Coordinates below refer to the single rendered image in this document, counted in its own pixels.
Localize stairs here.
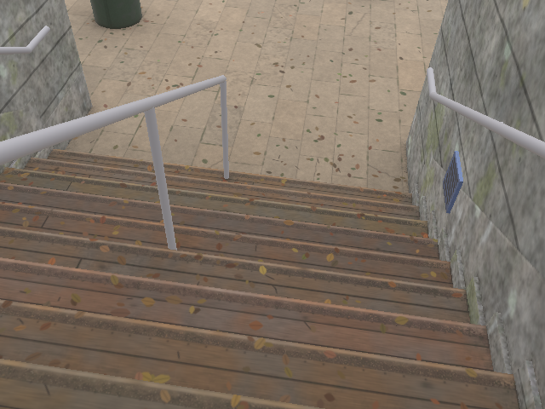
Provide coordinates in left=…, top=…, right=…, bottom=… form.
left=0, top=149, right=520, bottom=409

